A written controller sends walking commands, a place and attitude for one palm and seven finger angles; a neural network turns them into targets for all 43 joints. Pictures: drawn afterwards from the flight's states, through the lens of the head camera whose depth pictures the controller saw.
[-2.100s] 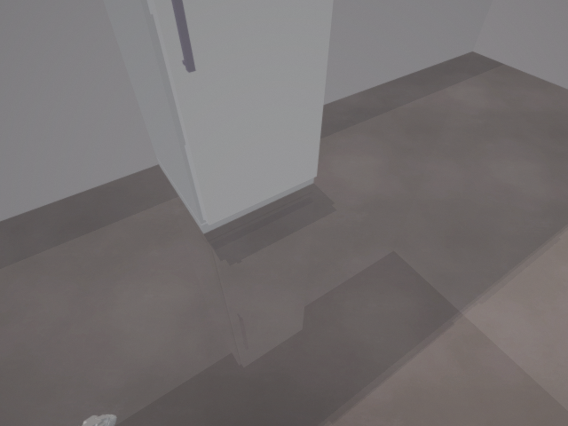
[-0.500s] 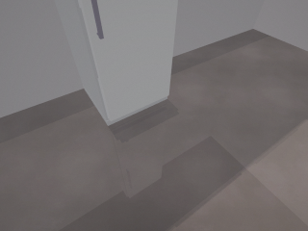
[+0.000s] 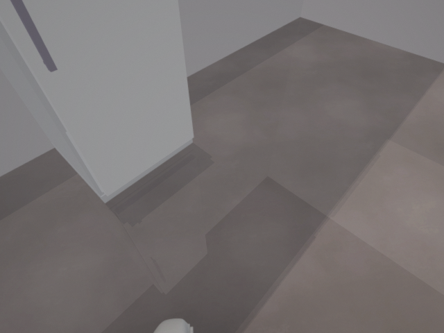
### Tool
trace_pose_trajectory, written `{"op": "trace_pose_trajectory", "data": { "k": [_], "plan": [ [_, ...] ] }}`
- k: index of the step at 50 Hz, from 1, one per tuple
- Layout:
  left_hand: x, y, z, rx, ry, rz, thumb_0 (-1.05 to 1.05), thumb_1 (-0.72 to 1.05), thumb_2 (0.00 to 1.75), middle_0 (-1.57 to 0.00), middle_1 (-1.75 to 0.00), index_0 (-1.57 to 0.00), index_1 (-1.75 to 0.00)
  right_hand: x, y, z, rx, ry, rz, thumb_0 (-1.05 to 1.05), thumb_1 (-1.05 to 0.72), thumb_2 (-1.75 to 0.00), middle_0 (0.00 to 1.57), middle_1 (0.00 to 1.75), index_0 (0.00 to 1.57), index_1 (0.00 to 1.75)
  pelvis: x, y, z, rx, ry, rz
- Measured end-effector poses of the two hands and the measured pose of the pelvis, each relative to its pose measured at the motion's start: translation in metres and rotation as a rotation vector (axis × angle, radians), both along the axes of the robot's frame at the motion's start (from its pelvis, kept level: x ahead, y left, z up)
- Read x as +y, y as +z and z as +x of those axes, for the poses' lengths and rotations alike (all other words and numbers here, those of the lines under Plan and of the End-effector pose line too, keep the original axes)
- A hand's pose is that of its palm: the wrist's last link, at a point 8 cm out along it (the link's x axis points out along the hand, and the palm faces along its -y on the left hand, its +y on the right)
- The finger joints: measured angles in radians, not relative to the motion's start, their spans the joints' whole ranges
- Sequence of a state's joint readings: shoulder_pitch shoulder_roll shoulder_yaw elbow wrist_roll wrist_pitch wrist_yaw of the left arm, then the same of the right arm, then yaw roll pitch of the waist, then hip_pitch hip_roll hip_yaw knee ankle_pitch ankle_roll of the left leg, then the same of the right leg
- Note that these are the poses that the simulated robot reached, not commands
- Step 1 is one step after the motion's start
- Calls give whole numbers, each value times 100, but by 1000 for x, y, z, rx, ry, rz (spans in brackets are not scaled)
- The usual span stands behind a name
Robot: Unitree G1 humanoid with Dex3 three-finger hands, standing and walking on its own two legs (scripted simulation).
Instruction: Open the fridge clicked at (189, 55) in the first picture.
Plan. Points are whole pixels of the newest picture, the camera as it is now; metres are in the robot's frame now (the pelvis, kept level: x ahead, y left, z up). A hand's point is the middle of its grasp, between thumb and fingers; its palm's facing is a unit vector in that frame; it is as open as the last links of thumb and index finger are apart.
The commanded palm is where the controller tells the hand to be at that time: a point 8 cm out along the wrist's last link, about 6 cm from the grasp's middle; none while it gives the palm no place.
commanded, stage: walk to a spot facing it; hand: left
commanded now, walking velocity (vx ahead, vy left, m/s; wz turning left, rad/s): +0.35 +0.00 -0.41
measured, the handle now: out of the picture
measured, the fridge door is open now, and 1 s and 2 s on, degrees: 0 0 0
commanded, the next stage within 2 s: turn to face it in 0.84 s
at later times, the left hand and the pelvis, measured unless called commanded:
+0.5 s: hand (132, 250) +0.32 +0.25 -0.16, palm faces -0.20 -0.96 -0.18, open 7.4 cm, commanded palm none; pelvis +0.21 +0.07 +0.01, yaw -16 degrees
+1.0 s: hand (216, 170) +0.59 +0.07 -0.17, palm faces -0.55 -0.81 -0.21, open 7.3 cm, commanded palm none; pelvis +0.40 -0.04 +0.00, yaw -32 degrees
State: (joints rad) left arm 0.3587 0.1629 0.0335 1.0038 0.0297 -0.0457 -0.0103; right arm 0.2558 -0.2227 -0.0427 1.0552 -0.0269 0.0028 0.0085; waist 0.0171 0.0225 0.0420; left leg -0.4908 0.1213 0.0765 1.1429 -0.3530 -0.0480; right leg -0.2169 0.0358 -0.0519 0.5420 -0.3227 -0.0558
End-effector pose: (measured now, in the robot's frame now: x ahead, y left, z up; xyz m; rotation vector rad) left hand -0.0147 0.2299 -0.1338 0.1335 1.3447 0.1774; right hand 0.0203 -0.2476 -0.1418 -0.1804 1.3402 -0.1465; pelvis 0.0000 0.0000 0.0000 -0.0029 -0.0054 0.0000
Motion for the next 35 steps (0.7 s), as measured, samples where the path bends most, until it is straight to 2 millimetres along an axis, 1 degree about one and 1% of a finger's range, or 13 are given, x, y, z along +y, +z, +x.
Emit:
{"op": "trace_pose_trajectory", "data": {
  "k": [4,8,11,13,15,17,20,22,25,28,30,33,35],
  "plan": [
    [2,5,21,55,-38,-20,0,90,90,-20,-30,-21,-30,11,16,68,-147,-22,11,1,-91,-90,20,30,20,30,7,8,29,17,-42,5],
    [16,1,50,79,-50,-28,0,90,90,-20,-30,-21,-30,28,26,134,-248,-11,14,1,-91,-90,20,30,20,30,20,8,62,22,-78,-3],
    [33,-8,79,85,-46,-31,0,90,90,-20,-30,-21,-30,44,29,181,-297,7,4,1,-91,-90,20,30,20,30,34,2,93,20,-97,-12],
    [48,-19,102,91,-53,-32,0,90,90,-20,-30,-21,-30,53,27,208,-337,9,-17,1,-91,-90,20,30,20,30,46,-8,115,16,-122,-21],
    [62,-28,129,100,-77,-32,0,90,90,-20,-30,-21,-30,60,26,222,-364,-9,-40,1,-91,-90,20,30,20,30,54,-13,132,5,-154,-18],
    [73,-28,165,88,-122,-25,1,90,90,-20,-30,-21,-30,65,29,222,-358,-51,-50,0,-91,-90,20,30,20,30,59,-10,148,-5,-186,-19],
    [80,-18,229,24,-184,-23,1,91,90,-20,-30,-20,-30,72,32,204,-288,-129,-57,0,-91,-90,20,30,21,30,64,0,172,-12,-217,-22],
    [79,-10,273,-32,-220,-24,1,91,90,-19,-30,-20,-30,73,33,187,-226,-198,-69,0,-92,-90,20,30,21,30,65,6,188,-9,-240,-20],
    [70,-1,334,-100,-279,-30,1,91,90,-19,-30,-20,-29,72,33,161,-127,-279,-86,-1,-94,-90,20,30,21,30,66,11,212,-3,-277,-14],
    [53,5,390,-141,-343,-40,0,91,90,-19,-30,-20,-29,76,31,137,-25,-352,-81,0,-94,-90,20,30,20,30,63,12,236,1,-311,-8],
    [37,7,424,-157,-389,-50,0,91,90,-19,-30,-20,-29,82,30,124,39,-399,-69,0,-93,-90,20,30,20,30,58,11,252,2,-332,-7],
    [5,7,474,-173,-464,-67,0,91,90,-19,-30,-20,-29,91,27,110,126,-469,-40,0,-93,-90,20,30,20,30,48,9,277,2,-368,-6],
    [-20,5,506,-182,-518,-78,0,91,90,-19,-30,-20,-29,97,24,106,177,-515,-14,0,-92,-90,20,30,20,30,38,5,294,4,-393,-6]
  ]
}}
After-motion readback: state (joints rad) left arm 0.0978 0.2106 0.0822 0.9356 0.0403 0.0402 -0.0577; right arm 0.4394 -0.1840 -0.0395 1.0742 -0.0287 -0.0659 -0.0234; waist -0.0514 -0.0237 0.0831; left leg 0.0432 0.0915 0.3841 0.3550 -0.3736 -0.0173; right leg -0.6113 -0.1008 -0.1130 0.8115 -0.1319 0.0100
